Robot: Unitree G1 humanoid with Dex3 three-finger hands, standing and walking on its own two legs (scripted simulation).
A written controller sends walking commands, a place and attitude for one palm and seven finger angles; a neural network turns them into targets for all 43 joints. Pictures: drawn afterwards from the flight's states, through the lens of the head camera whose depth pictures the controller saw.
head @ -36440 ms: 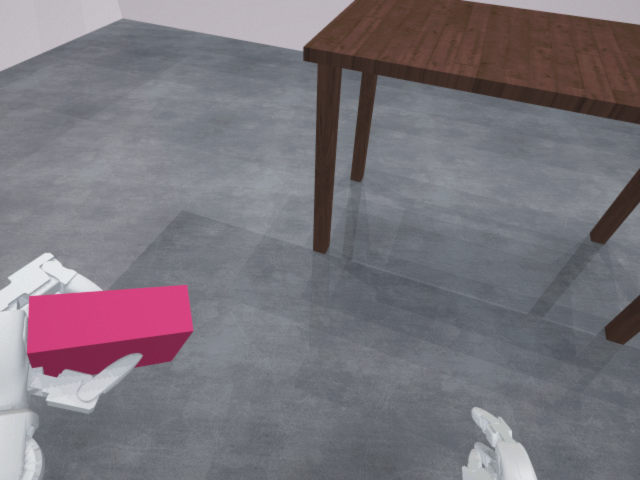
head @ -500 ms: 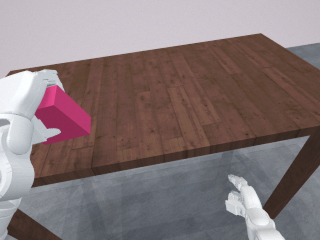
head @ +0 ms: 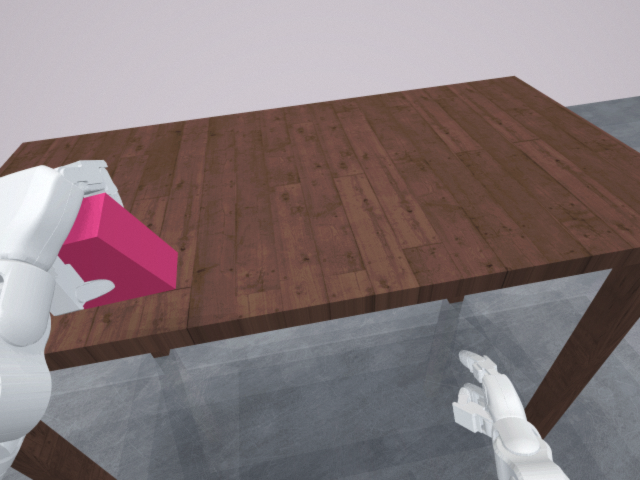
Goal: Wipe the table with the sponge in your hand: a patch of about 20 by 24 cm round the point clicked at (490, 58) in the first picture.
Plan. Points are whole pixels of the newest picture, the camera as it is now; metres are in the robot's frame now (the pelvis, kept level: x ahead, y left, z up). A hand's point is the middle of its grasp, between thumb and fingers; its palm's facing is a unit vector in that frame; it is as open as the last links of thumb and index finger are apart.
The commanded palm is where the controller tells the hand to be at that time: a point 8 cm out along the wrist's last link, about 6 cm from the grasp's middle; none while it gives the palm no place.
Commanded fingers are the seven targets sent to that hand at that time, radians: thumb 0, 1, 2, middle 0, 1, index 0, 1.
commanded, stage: bring the sponge back beside the body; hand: left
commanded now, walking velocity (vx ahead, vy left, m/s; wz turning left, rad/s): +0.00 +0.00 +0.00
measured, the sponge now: (107, 266) +0.22 +0.28 +0.20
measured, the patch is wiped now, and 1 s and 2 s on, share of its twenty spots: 0.95 0.95 0.95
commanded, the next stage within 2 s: step back with the hand held close in 0.46 s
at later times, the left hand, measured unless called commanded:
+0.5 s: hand (65, 243) +0.20 +0.29 +0.25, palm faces +0.40 -0.11 -0.91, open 9.2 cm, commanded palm +0.14 +0.29 +0.32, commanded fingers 0.00 0.10 1.30 -1.20 -1.60 -1.20 -1.60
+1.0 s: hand (111, 205) +0.23 +0.24 +0.29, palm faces +0.54 -0.75 -0.39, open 9.2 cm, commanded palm +0.15 +0.29 +0.30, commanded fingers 0.00 0.10 1.30 -1.20 -1.60 -1.20 -1.60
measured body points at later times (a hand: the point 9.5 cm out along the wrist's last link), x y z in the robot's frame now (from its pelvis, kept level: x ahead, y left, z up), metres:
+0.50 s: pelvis +0.00 +0.01 +0.00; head -0.04 -0.03 +0.45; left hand +0.18 +0.29 +0.30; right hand +0.28 -0.15 -0.05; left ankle +0.02 +0.12 -0.74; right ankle +0.05 -0.09 -0.74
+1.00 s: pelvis +0.00 +0.00 -0.01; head +0.02 +0.00 +0.44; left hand +0.19 +0.28 +0.30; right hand +0.13 -0.24 -0.12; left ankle +0.01 +0.12 -0.74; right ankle +0.05 -0.09 -0.74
